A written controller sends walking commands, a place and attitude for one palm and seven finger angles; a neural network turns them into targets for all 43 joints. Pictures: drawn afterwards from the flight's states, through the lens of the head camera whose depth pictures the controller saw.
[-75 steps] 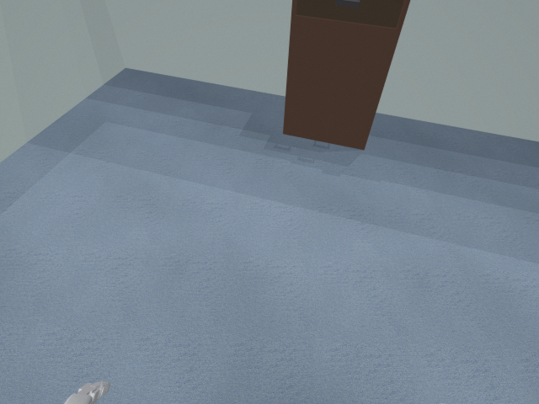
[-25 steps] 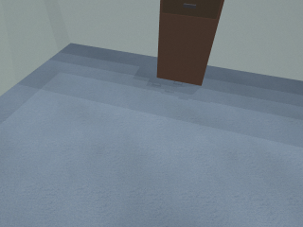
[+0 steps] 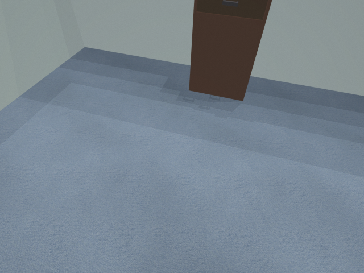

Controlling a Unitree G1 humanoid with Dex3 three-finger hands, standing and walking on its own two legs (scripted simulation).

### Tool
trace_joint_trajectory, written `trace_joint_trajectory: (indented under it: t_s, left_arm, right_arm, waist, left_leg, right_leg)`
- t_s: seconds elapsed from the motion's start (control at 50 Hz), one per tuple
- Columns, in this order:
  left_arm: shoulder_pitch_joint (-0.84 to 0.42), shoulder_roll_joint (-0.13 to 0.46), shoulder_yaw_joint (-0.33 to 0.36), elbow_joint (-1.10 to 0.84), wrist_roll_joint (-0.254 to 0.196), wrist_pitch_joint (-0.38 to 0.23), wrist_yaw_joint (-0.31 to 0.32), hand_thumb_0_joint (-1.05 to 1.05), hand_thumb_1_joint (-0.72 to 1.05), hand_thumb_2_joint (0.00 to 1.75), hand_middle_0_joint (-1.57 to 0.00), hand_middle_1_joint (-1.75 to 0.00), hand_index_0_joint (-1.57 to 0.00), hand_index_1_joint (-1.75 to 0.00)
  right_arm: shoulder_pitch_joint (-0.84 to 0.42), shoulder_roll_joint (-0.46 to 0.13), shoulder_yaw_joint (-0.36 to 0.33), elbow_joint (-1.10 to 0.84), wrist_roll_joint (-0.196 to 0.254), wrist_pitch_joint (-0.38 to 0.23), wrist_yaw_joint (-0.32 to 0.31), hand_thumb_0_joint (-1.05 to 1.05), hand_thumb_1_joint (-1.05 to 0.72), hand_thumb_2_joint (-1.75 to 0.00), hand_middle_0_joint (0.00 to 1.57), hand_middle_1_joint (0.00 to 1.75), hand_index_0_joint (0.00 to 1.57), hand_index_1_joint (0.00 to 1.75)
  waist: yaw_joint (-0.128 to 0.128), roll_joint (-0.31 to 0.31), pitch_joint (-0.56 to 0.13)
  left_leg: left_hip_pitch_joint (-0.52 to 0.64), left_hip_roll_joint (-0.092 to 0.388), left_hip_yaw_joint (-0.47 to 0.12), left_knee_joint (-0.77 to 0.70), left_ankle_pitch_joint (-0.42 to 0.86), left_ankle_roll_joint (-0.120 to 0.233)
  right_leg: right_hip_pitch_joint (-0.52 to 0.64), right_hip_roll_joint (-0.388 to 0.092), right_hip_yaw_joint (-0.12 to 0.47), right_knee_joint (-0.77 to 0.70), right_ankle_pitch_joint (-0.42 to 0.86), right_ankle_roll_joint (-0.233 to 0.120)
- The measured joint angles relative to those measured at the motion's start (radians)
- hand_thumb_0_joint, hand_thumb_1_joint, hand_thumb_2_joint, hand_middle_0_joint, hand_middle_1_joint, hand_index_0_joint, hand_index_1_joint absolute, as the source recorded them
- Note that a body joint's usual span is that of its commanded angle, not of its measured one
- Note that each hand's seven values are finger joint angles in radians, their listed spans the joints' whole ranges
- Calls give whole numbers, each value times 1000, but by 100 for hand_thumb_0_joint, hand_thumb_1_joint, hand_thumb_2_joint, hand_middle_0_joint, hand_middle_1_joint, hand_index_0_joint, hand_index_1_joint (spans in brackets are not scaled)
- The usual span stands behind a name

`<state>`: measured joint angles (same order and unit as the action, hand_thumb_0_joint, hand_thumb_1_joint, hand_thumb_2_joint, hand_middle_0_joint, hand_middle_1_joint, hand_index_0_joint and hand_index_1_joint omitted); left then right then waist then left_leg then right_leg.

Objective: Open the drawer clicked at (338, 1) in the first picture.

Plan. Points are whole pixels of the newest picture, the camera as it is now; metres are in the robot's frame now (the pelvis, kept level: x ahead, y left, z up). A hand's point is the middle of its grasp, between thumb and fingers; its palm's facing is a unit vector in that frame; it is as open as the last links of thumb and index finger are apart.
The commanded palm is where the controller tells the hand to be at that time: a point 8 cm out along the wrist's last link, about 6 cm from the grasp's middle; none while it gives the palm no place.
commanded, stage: look at it before walking up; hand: left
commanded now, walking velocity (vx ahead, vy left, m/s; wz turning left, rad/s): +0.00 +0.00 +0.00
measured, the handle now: (230, 2) +1.71 -0.23 +0.01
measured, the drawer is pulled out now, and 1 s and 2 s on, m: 0.00 0.00 0.00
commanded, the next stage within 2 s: walk to a spot facing it in 0.24 s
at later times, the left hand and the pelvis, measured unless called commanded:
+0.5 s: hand out of the picture +0.07 +0.23 -0.17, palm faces -0.02 -0.96 -0.29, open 7.4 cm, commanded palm none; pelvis +0.02 +0.00 +0.00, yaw -2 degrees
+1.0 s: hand out of the picture +0.09 +0.13 -0.17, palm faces -0.07 -0.98 -0.16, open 7.4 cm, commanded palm none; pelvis +0.18 -0.03 -0.01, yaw -10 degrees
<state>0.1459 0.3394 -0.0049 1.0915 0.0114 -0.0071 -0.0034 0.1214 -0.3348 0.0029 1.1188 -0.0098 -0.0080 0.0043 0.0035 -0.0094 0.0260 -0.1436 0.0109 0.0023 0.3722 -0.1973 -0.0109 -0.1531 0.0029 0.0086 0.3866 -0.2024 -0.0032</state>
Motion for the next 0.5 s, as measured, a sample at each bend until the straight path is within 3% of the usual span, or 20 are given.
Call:
trace_joint_trajectory:
  t_s: [0.38,0.5]
  left_arm:
    - [-9,3,1,-3,0,-2,2,1,90,90,-20,-30,-20,-30]
    - [60,-36,7,-2,7,22,-4,1,90,90,-20,-30,-20,-29]
  right_arm:
    - [-17,-2,2,-4,0,0,-1,0,-91,-90,20,30,20,30]
    - [35,37,3,-4,-14,15,1,0,-91,-90,20,30,20,30]
  waist:
    - [2,2,2]
    - [12,2,-39]
  left_leg:
    - [15,-1,-1,-18,0,0]
    - [0,11,25,56,-74,1]
  right_leg:
    - [14,-1,-1,-15,-1,1]
    - [-11,11,24,56,-63,-5]
